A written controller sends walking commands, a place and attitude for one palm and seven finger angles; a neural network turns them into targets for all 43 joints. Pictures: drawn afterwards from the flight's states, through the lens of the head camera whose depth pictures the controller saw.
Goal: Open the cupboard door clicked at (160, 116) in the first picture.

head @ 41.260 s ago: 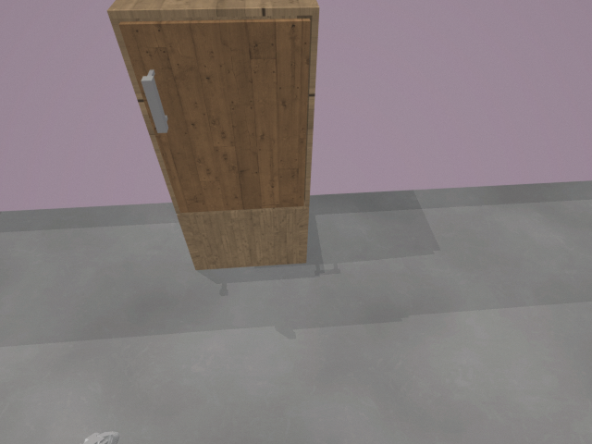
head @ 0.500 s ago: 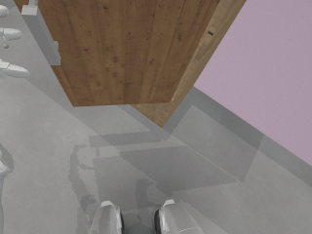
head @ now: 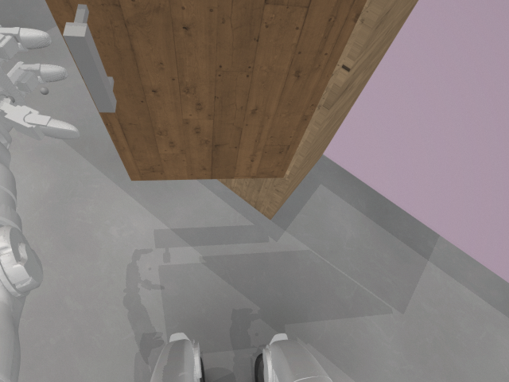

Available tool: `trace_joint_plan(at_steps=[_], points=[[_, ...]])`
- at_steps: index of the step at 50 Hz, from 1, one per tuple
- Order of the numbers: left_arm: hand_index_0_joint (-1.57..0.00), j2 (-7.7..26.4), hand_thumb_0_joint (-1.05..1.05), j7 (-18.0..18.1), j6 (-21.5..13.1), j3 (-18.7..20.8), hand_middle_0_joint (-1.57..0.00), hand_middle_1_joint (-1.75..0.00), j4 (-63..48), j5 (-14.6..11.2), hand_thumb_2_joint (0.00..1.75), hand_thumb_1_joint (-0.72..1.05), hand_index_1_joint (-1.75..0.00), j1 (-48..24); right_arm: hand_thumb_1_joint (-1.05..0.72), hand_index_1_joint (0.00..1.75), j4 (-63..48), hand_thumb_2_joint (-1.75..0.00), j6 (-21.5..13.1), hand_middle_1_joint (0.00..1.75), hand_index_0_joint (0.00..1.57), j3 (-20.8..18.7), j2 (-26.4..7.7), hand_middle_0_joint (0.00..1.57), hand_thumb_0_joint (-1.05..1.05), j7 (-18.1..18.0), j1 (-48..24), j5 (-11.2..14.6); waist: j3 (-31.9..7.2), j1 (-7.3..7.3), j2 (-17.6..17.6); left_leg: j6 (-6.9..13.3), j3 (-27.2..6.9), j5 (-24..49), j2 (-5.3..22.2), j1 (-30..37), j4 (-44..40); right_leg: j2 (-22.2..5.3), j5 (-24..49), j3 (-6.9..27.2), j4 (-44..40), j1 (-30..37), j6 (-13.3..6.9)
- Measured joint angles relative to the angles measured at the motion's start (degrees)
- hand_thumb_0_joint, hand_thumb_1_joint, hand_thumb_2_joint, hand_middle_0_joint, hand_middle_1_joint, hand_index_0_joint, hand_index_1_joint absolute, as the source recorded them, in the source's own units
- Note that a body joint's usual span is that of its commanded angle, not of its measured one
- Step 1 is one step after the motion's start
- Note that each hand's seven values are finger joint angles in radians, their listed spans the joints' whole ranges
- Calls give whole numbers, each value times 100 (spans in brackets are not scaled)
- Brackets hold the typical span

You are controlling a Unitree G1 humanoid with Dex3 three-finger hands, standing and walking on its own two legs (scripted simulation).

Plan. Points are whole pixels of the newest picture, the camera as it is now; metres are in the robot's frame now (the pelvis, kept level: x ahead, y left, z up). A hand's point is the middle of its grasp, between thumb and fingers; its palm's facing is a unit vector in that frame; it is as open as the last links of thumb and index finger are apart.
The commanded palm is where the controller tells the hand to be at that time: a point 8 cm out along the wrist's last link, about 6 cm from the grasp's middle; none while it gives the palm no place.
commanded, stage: move the hooked fingers beside the handle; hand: left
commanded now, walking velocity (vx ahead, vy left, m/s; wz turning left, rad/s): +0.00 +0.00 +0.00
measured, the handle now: (95, 62) +0.57 +0.20 +0.09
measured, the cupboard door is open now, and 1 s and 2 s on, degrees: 43 43 43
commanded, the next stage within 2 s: slide the fingers in behind the handle in 0.32 s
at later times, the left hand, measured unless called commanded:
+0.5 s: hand (34, 86) +0.52 +0.27 +0.09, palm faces +0.01 -1.00 +0.00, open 14.0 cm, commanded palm +0.51 +0.30 +0.09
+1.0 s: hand (60, 91) +0.51 +0.23 +0.09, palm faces -0.01 -1.00 +0.00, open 14.0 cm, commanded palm +0.50 +0.26 +0.09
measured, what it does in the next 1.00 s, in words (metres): stands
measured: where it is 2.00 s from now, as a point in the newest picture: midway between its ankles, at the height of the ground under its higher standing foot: outside the picture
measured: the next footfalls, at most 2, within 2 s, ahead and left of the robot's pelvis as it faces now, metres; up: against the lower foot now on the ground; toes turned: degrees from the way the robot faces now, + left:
none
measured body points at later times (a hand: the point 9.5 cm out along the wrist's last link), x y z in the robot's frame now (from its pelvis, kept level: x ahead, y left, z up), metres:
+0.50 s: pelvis +0.00 -0.01 -0.01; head +0.15 +0.03 +0.41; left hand +0.52 +0.32 +0.09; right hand -0.03 -0.28 -0.10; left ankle +0.02 +0.09 -0.67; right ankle -0.01 -0.14 -0.67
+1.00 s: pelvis +0.00 +0.01 +0.00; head +0.13 +0.04 +0.43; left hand +0.51 +0.29 +0.09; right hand +0.00 -0.26 -0.10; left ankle +0.02 +0.09 -0.67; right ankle -0.01 -0.14 -0.67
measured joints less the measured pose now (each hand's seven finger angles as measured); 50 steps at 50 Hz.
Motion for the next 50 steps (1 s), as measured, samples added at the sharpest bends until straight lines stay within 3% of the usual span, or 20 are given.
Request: trace_joint_plan(at_steps=[14,23,31,40,50], points=[[-30,497,-1,-147,133,262,-30,-120,185,71,30,-50,-120,-248,-90,30,71,-90,-20,30,20,80,4,21,0,-61,180,29,72,-143,45,-54,-22,3,98,-268,126,95,12,-4,138,-295,-59],[-30,646,-1,-304,131,291,-30,-120,171,-10,30,-50,-120,-187,-90,30,124,-90,-30,30,20,76,10,21,0,-73,284,47,55,-126,46,-49,-36,-31,113,-329,168,113,1,-10,139,-336,-53],[-30,273,-1,-259,115,105,-30,-120,-151,-114,30,-50,-120,-70,-90,30,163,-90,-35,30,20,4,28,21,0,-22,222,3,-2,-38,25,-15,-46,-40,60,-302,144,68,-1,-22,76,-273,-14],[-30,-260,-1,142,66,-28,-30,-120,-360,-64,30,-50,-120,145,-90,30,86,-90,-18,30,20,-31,96,21,0,75,117,-40,-68,4,28,29,-1,-50,16,-61,41,27,8,19,-45,-30,35],[-30,-493,-1,372,-95,-200,-30,-120,-345,-67,30,-50,-120,236,-90,30,72,-90,-2,30,20,-33,156,21,0,132,124,-45,-85,44,66,38,31,-46,-16,66,12,-6,-9,48,-30,73,45]])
